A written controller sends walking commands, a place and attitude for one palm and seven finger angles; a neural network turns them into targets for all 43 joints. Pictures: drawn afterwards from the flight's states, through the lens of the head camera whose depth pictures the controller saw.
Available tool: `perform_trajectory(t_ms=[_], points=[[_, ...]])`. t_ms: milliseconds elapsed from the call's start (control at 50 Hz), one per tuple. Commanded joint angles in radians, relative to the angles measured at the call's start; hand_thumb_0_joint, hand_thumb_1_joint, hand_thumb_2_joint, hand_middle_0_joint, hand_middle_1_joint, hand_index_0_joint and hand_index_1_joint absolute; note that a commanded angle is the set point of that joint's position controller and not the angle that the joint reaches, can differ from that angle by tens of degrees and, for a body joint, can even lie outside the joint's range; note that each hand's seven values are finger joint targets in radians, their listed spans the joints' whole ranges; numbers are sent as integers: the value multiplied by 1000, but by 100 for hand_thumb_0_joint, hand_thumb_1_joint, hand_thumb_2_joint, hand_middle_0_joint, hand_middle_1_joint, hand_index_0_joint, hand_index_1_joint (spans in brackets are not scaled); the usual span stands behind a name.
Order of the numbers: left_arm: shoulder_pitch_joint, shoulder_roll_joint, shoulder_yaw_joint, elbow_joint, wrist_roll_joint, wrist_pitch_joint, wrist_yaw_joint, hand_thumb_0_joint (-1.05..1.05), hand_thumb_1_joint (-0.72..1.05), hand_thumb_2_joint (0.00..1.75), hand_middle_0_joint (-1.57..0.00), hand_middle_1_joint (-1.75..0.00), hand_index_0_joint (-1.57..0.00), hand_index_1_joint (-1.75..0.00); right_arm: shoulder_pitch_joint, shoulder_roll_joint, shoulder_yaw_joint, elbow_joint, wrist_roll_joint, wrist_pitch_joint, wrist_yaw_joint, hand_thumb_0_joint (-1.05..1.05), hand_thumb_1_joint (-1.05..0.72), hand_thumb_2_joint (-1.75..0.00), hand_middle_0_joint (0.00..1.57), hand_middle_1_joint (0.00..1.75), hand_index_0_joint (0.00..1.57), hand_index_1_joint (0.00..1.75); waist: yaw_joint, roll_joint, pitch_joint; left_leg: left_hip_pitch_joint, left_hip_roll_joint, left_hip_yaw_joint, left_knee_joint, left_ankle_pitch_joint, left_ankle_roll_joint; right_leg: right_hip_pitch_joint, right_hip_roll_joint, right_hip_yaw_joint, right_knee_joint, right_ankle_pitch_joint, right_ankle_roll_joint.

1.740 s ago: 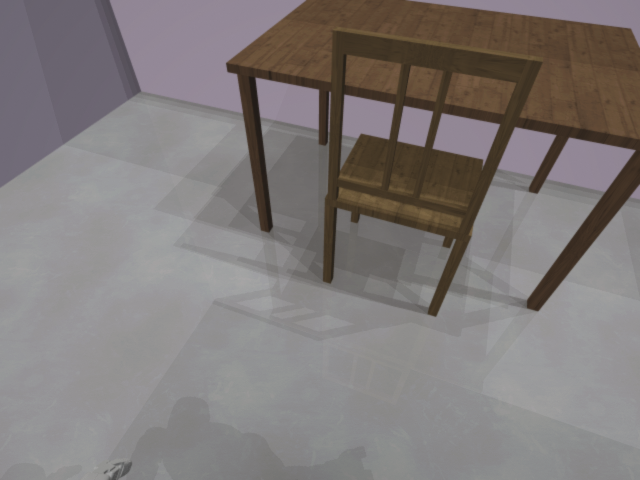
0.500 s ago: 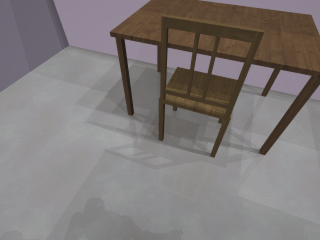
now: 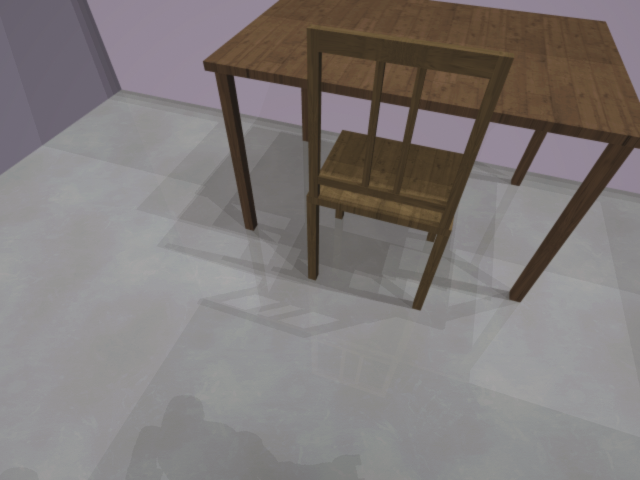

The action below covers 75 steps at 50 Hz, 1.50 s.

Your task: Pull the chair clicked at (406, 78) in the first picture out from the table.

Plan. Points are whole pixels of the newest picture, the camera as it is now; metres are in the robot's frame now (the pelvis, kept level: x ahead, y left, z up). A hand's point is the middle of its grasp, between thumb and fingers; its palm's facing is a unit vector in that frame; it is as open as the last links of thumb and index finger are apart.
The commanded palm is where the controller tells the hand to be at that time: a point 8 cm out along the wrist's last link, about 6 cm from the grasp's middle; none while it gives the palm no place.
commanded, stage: turn to face it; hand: left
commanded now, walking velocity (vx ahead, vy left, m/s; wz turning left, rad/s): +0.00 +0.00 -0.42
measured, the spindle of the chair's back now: (372, 131) +0.92 -0.07 -0.07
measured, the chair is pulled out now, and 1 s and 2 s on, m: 0.00 0.00 0.00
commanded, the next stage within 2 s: take the last steps up to it in 0.42 s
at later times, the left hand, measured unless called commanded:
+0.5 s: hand out of the picture +0.08 +0.20 -0.17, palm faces -0.16 -0.96 -0.23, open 7.4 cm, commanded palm none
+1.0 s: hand out of the picture +0.05 +0.19 -0.20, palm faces -0.19 -0.97 -0.11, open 7.4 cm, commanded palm none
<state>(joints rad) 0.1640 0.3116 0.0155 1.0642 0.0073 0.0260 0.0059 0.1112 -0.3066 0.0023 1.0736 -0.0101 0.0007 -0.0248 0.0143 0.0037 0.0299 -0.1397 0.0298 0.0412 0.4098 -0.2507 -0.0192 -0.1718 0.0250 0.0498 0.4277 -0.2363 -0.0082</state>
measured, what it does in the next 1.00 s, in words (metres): steps on the spot, turning right: right foot, then left foot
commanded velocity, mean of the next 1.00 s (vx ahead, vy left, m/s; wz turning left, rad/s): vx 0.15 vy -0.02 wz -0.19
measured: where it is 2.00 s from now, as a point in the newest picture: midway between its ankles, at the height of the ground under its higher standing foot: (367, 441)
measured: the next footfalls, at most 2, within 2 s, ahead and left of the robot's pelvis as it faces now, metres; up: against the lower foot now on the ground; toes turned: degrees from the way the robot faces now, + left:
right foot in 0.58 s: -0.02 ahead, -0.11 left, +0.00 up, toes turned -16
left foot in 0.94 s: +0.14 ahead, +0.09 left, +0.00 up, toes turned -8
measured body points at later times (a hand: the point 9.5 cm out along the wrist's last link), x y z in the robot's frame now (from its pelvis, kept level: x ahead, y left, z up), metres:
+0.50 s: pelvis -0.03 +0.01 -0.01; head +0.01 +0.01 +0.44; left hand +0.08 +0.25 -0.16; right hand -0.05 -0.23 -0.16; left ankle -0.02 +0.13 -0.74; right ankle -0.06 -0.09 -0.70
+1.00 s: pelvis +0.07 +0.01 -0.02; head +0.08 +0.05 +0.43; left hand +0.06 +0.24 -0.19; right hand +0.05 -0.23 -0.15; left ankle +0.11 +0.10 -0.74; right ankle -0.06 -0.09 -0.72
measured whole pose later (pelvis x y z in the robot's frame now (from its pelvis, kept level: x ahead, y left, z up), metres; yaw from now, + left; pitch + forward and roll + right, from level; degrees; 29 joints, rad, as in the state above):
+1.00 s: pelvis +0.07 +0.01 -0.02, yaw -17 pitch +0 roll -1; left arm 0.42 0.16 0.05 1.11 0.02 0.00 -0.01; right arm 0.25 -0.15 -0.04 1.01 -0.03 -0.05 0.00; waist 0.02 -0.05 -0.01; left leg -0.31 0.06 0.14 0.64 -0.31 0.03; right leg -0.20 0.00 0.00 0.75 -0.47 -0.02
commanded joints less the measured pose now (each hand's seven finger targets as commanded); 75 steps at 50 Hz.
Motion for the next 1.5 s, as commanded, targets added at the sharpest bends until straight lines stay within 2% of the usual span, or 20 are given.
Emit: perform_trajectory(t_ms=[0,240,340,520,560,620,700,880,900,940,960,1040,1100,1300,1360,1400,1420,1440,1460,1480], points=[[22,130,32,-87,8,-1,8,0,90,90,-20,-30,-20,-30,57,-120,-43,-67,0,-2,-11,0,-90,-90,20,30,20,30,-20,-11,-40,15,117,-32,18,196,20,-64,-115,113,28,328,-24],[27,112,60,-172,14,8,9,0,90,90,-20,-30,-20,-30,122,-37,-67,-121,2,6,-9,0,-90,-90,20,30,20,30,-40,-89,-47,-27,60,6,144,-68,13,-215,-147,282,-25,132,-84],[5,19,63,-201,17,19,0,0,90,90,-20,-30,-20,-30,150,-97,-86,-123,-6,-18,-18,0,-90,-90,20,30,20,30,-44,202,-36,-36,405,-248,-173,115,206,-335,-5,-1,607,-262,28],[151,-40,58,-138,18,-5,-8,0,90,90,-20,-30,-20,-30,181,-74,-87,-79,-12,-4,-7,0,-90,-90,20,30,20,30,7,84,-83,-53,251,80,140,204,79,0,-41,-127,18,30,19],[222,114,81,-116,27,-28,8,0,90,90,-20,-30,-20,-30,152,48,-60,-131,-4,-1,7,0,-90,-90,20,30,20,30,39,-330,-48,-448,56,147,521,-381,-21,161,-367,361,-176,104,-127],[210,60,78,-104,18,-37,18,0,90,90,-20,-30,-20,-30,53,18,-66,-150,-17,1,21,0,-90,-90,20,30,20,30,43,-222,60,-540,85,-11,688,-244,4,45,-334,368,-258,-266,-206],[186,16,60,-95,19,-68,13,0,90,90,-20,-30,-20,-30,105,49,-64,-113,-20,-13,35,0,-90,-90,20,30,20,30,-5,-95,49,-425,84,27,585,-115,-12,-2,-263,188,-221,-78,-188],[216,10,64,-33,19,-72,4,0,90,90,-20,-30,-20,-30,190,77,-63,-94,-8,-47,33,0,-90,-90,20,30,20,30,-48,-86,69,-59,26,83,147,-14,6,-162,-211,103,-144,-187,-135],[220,-16,61,-30,15,-69,1,0,90,90,-20,-30,-20,-30,277,55,-66,-60,-8,-56,24,0,-90,-90,20,30,20,30,-75,-5,36,77,28,68,73,-36,7,-214,-159,61,-21,-166,-111],[231,-100,45,-68,8,-67,-12,0,90,90,-20,-30,-20,-30,481,-118,-105,-19,-21,-61,6,0,-90,-90,20,30,20,30,-122,405,-25,220,404,-496,-233,-362,140,-468,20,-132,532,-336,-20],[173,-71,52,-88,20,-65,-11,0,90,90,-20,-30,-20,-30,459,-108,-98,-23,-20,-51,-2,0,-90,-90,20,30,20,30,-121,262,20,144,449,-560,-289,-453,189,-510,-28,-53,667,-313,-30],[176,-99,55,-29,29,-56,-29,0,90,90,-20,-30,-20,-30,307,59,-48,-37,-7,-82,-12,0,-90,-90,20,30,20,30,-25,48,114,-45,295,-229,-282,-79,122,-458,-120,-37,754,-20,-2],[200,-125,52,-18,27,-44,-28,0,90,90,-20,-30,-20,-30,349,70,-43,-4,-2,-98,-18,0,-90,-90,20,30,20,30,-10,90,74,28,247,-77,-241,231,128,-462,-122,-64,720,39,26],[-103,-140,37,-106,17,-51,-36,0,90,90,-20,-30,-20,-30,497,80,-42,89,-17,-85,-18,0,-90,-90,20,30,20,30,-89,128,128,146,243,9,-181,517,158,-447,-107,-181,288,56,10],[-68,-119,45,-100,15,-61,-33,0,90,90,-20,-30,-20,-30,472,54,-49,95,-18,-80,-17,0,-90,-90,20,30,20,30,-56,126,93,121,261,15,-99,631,161,-281,-68,-200,203,9,-27],[126,-81,62,-40,20,-76,-27,0,90,90,-20,-30,-20,-30,438,46,-53,95,-8,-79,-14,0,-90,-90,20,30,20,30,38,80,-17,67,219,53,127,675,120,8,-31,-217,98,93,-48],[266,-13,81,3,27,-91,-18,0,90,90,-20,-30,-20,-30,437,62,-53,85,1,-79,-4,0,-90,-90,20,30,20,30,100,-9,-111,-108,173,84,354,483,82,265,-132,-102,82,100,-89],[385,99,112,19,24,-96,-2,0,90,90,-20,-30,-20,-30,487,125,-42,52,11,-80,4,0,-90,-90,20,30,20,30,119,-272,-259,-353,8,129,699,-176,38,482,-423,317,-30,97,-202],[397,129,112,28,3,-92,-1,0,90,90,-20,-30,-20,-30,418,103,-42,26,11,-73,1,0,-90,-90,20,30,20,30,114,-217,-254,-420,-1,-3,905,-343,64,422,-494,439,-134,93,-243],[282,90,102,11,-1,-83,2,0,90,90,-20,-30,-20,-30,394,109,-53,35,8,-72,1,0,-90,-90,20,30,20,30,74,-139,-138,-446,55,-29,961,-257,74,284,-469,349,-172,-53,-237]])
